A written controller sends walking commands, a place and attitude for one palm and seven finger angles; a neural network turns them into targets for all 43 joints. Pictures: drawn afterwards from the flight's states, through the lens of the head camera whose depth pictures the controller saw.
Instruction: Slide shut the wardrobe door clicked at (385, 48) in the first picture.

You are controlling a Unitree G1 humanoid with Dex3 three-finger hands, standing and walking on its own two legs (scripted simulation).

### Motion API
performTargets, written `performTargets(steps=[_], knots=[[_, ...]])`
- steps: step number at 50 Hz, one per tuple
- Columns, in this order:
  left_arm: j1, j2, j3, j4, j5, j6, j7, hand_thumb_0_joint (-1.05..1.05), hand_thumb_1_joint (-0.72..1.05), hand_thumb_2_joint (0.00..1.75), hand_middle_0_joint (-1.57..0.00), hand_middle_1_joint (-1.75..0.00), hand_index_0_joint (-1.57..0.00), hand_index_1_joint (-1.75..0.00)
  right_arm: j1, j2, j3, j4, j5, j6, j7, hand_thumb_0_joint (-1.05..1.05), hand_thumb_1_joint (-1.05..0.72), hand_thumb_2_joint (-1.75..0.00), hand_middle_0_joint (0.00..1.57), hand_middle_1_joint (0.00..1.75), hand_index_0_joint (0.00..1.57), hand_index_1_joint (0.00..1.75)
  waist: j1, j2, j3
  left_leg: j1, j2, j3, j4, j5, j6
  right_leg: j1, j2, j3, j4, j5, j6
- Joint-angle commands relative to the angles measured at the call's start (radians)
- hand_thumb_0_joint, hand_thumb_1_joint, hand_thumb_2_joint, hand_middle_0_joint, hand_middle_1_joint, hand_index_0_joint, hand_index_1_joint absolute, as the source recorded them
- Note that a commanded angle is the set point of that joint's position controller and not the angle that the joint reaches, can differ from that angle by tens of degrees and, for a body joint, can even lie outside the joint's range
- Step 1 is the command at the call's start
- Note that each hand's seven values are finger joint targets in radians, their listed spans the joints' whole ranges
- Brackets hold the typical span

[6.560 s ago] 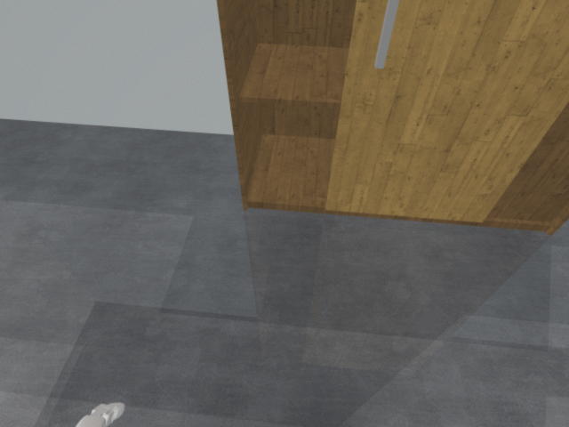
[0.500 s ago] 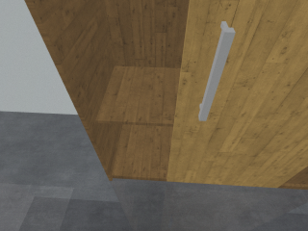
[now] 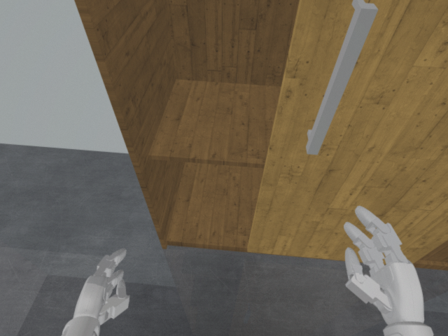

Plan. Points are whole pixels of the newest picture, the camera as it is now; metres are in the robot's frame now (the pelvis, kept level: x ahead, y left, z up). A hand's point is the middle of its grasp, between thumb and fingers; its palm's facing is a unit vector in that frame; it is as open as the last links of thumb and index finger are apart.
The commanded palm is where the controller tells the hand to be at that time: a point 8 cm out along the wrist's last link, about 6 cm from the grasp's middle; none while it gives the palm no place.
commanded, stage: raise the hand with hooked fingers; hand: right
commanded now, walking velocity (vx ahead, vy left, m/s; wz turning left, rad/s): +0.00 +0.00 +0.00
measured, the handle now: (331, 88) +0.54 -0.16 +0.18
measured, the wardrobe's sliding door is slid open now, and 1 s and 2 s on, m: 0.37 0.37 0.37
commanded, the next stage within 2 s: move the hooked fingers beside the handle in 1.80 s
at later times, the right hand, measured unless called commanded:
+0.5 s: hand (400, 287) +0.21 -0.23 +0.08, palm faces +0.01 +1.00 -0.05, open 10.9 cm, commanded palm +0.17 -0.28 +0.08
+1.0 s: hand out of the picture +0.24 -0.29 +0.15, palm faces +0.06 +1.00 -0.07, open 13.6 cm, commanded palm +0.20 -0.33 +0.15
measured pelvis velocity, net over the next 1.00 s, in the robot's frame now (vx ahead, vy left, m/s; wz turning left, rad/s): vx -0.01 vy -0.03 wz -0.03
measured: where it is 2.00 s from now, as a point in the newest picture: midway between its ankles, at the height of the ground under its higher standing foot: outside the picture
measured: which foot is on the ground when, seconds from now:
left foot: down 0.00-1.00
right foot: down 0.00-1.00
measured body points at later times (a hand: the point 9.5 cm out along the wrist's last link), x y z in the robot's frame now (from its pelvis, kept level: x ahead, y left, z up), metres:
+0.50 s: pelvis -0.02 +0.00 +0.00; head +0.00 +0.01 +0.45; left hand +0.13 +0.23 -0.09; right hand +0.20 -0.28 +0.08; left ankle -0.01 +0.11 -0.70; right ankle +0.03 -0.13 -0.70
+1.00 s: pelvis -0.01 -0.03 +0.03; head -0.01 -0.03 +0.48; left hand +0.20 +0.18 -0.02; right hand +0.23 -0.34 +0.15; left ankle -0.01 +0.11 -0.70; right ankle +0.03 -0.13 -0.70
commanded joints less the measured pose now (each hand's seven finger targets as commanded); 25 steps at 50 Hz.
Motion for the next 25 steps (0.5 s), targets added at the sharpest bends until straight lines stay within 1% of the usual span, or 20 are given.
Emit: performTargets(steps=[1,2,3,4,5,6,7,8,9,10,11,13,15,17,19,21,22,23,24,25], knots=[[-0.098,0.118,0.051,-0.279,-0.022,-0.014,0.01,0.0,0.9,0.9,-0.2,-0.3,-0.2,-0.3,0.232,-0.162,-0.172,-0.151,0.084,-0.031,0.118,0.0,-0.53,-0.74,0.23,0.54,0.23,0.54,-0.113,0.029,-0.152,0.039,-0.006,-0.055,-0.067,0.204,0.01,-0.014,0.071,-0.025,0.03,0.133,-0.022],[-0.085,0.12,0.047,-0.288,-0.02,0.003,0.018,0.0,0.9,0.9,-0.2,-0.3,-0.2,-0.3,0.171,-0.181,-0.185,-0.2,0.094,-0.003,0.101,0.0,-0.5,-0.73,0.23,0.55,0.23,0.55,-0.098,0.033,-0.14,0.013,-0.013,-0.063,-0.076,0.144,0.01,-0.018,0.066,-0.013,0.038,0.103,-0.025],[-0.072,0.117,0.042,-0.305,-0.024,0.011,0.026,0.0,0.9,0.9,-0.2,-0.3,-0.2,-0.3,0.098,-0.169,-0.165,-0.265,0.093,0.006,0.079,0.0,-0.48,-0.72,0.23,0.57,0.23,0.57,-0.071,-0.003,-0.131,-0.021,-0.016,-0.073,-0.09,0.114,0.004,-0.006,0.06,-0.006,0.044,0.085,-0.029],[-0.048,0.108,0.04,-0.3,-0.023,0.016,0.032,0.0,0.9,0.9,-0.2,-0.3,-0.2,-0.3,0.064,-0.174,-0.169,-0.306,0.086,0.004,0.05,0.0,-0.46,-0.71,0.23,0.58,0.23,0.58,-0.055,-0.031,-0.114,-0.05,-0.02,-0.076,-0.103,0.078,0.004,0.003,0.051,0.003,0.05,0.066,-0.033],[-0.027,0.106,0.032,-0.295,-0.021,0.015,0.041,0.0,0.9,0.9,-0.2,-0.3,-0.2,-0.3,-0.004,-0.174,-0.144,-0.383,0.074,-0.012,0.027,0.0,-0.43,-0.7,0.23,0.6,0.23,0.6,-0.03,-0.059,-0.118,-0.068,-0.025,-0.077,-0.103,0.077,0.004,0.023,0.042,0.012,0.059,0.066,-0.039],[-0.009,0.103,0.027,-0.287,-0.017,0.011,0.051,0.0,0.9,0.9,-0.2,-0.3,-0.2,-0.3,-0.066,-0.185,-0.132,-0.444,0.065,-0.035,0.009,0.0,-0.41,-0.69,0.24,0.62,0.24,0.62,-0.008,-0.063,-0.128,-0.075,-0.028,-0.079,-0.105,0.084,0.004,0.038,0.036,0.022,0.069,0.068,-0.043],[0.006,0.111,0.018,-0.275,-0.012,0.006,0.061,0.0,0.9,0.9,-0.2,-0.3,-0.2,-0.3,-0.145,-0.205,-0.117,-0.495,0.066,-0.058,0.005,0.0,-0.39,-0.68,0.24,0.63,0.24,0.63,0.017,-0.04,-0.128,-0.088,-0.035,-0.087,-0.099,0.094,0.004,0.031,0.028,0.034,0.089,0.07,-0.047],[0.016,0.11,0.017,-0.256,-0.013,-0.001,0.071,0.0,0.9,0.9,-0.2,-0.3,-0.2,-0.3,-0.158,-0.22,-0.127,-0.488,0.06,-0.074,0.007,0.0,-0.36,-0.67,0.24,0.64,0.24,0.64,0.02,-0.052,-0.144,-0.081,-0.037,-0.09,-0.104,0.088,0.007,0.039,0.025,0.038,0.094,0.07,-0.048],[0.014,0.11,0.009,-0.24,-0.017,-0.01,0.078,0.0,0.9,0.9,-0.2,-0.3,-0.2,-0.3,-0.131,-0.196,-0.1,-0.449,0.059,-0.081,0.021,0.0,-0.34,-0.66,0.24,0.66,0.24,0.66,0.026,-0.072,-0.112,-0.096,-0.04,-0.084,-0.109,0.085,0.009,0.043,0.022,0.043,0.091,0.063,-0.047],[0.015,0.116,0.001,-0.227,-0.02,-0.019,0.083,0.0,0.9,0.9,-0.2,-0.3,-0.2,-0.3,-0.148,-0.195,-0.081,-0.43,0.063,-0.081,0.042,0.0,-0.32,-0.65,0.24,0.68,0.24,0.68,0.039,-0.068,-0.094,-0.102,-0.04,-0.08,-0.12,0.067,0.006,0.039,0.022,0.048,0.087,0.046,-0.049],[0.008,0.122,-0.005,-0.216,-0.023,-0.028,0.09,0.0,0.9,0.9,-0.2,-0.3,-0.2,-0.3,-0.162,-0.213,-0.085,-0.395,0.069,-0.069,0.062,0.0,-0.29,-0.64,0.24,0.69,0.24,0.69,0.04,-0.071,-0.069,-0.096,-0.038,-0.09,-0.141,0.042,0.004,0.027,0.021,0.051,0.08,0.029,-0.049],[0.001,0.133,-0.018,-0.202,-0.032,-0.035,0.1,0.0,0.9,0.9,-0.2,-0.3,-0.2,-0.3,-0.179,-0.255,-0.114,-0.308,0.088,-0.011,0.109,0.0,-0.25,-0.62,0.25,0.72,0.25,0.72,0.034,-0.051,-0.048,-0.069,-0.032,-0.11,-0.191,-0.016,0.0,0.012,0.022,0.057,0.059,0.003,-0.05],[-0.014,0.132,-0.025,-0.199,-0.038,-0.045,0.107,0.0,0.9,0.9,-0.2,-0.3,-0.2,-0.3,-0.17,-0.29,-0.161,-0.254,0.1,0.059,0.134,0.0,-0.2,-0.6,0.25,0.75,0.25,0.75,0.005,-0.054,-0.075,-0.015,-0.018,-0.126,-0.23,-0.056,-0.004,0.023,0.026,0.056,0.026,0.001,-0.051],[-0.031,0.126,-0.031,-0.2,-0.04,-0.053,0.108,0.0,0.9,0.9,-0.2,-0.3,-0.2,-0.3,-0.143,-0.315,-0.221,-0.202,0.126,0.127,0.143,0.0,-0.15,-0.58,0.25,0.78,0.25,0.78,-0.038,-0.059,-0.094,0.044,-0.02,-0.11,-0.238,-0.013,0.002,0.056,0.026,0.066,-0.015,0.04,-0.048],[-0.033,0.114,-0.032,-0.199,-0.038,-0.064,0.102,0.0,0.9,0.9,-0.2,-0.3,-0.2,-0.3,-0.124,-0.318,-0.254,-0.229,0.144,0.155,0.135,0.0,-0.11,-0.56,0.26,0.81,0.26,0.81,-0.056,-0.05,-0.14,0.103,-0.012,-0.099,-0.242,0.078,-0.008,0.09,0.029,0.063,-0.041,0.095,-0.045],[-0.033,0.108,-0.03,-0.19,-0.035,-0.07,0.094,0.0,0.9,0.9,-0.2,-0.3,-0.2,-0.3,-0.094,-0.303,-0.272,-0.21,0.152,0.165,0.117,0.0,-0.06,-0.54,0.26,0.84,0.26,0.84,-0.062,0.012,-0.11,0.115,-0.015,-0.078,-0.248,0.124,-0.014,0.093,0.028,0.063,-0.069,0.118,-0.041],[-0.034,0.11,-0.029,-0.189,-0.033,-0.074,0.088,0.0,0.9,0.9,-0.2,-0.3,-0.2,-0.3,-0.092,-0.305,-0.282,-0.195,0.155,0.165,0.115,0.0,-0.04,-0.53,0.26,0.86,0.26,0.86,-0.072,0.033,-0.107,0.133,-0.021,-0.071,-0.246,0.143,-0.01,0.101,0.028,0.067,-0.081,0.134,-0.04],[-0.028,0.113,-0.028,-0.193,-0.035,-0.08,0.082,0.0,0.9,0.9,-0.2,-0.3,-0.2,-0.3,-0.101,-0.284,-0.255,-0.227,0.153,0.156,0.114,0.0,-0.01,-0.52,0.26,0.87,0.26,0.87,-0.063,0.0,-0.093,0.115,-0.024,-0.061,-0.249,0.149,-0.011,0.119,0.03,0.06,-0.094,0.133,-0.041],[-0.021,0.116,-0.027,-0.187,-0.035,-0.084,0.079,0.0,0.9,0.9,-0.2,-0.3,-0.2,-0.3,-0.11,-0.285,-0.253,-0.23,0.149,0.152,0.11,0.0,0.01,-0.51,0.27,0.88,0.27,0.88,-0.058,-0.02,-0.082,0.102,-0.027,-0.053,-0.255,0.138,-0.01,0.133,0.031,0.054,-0.106,0.124,-0.041],[-0.013,0.121,-0.024,-0.183,-0.035,-0.089,0.078,0.0,0.9,0.9,-0.2,-0.3,-0.2,-0.3,-0.121,-0.288,-0.251,-0.231,0.143,0.147,0.105,0.0,0.03,-0.5,0.27,0.9,0.27,0.9,-0.05,-0.005,-0.072,0.092,-0.031,-0.039,-0.258,0.129,-0.01,0.147,0.029,0.055,-0.119,0.117,-0.042]])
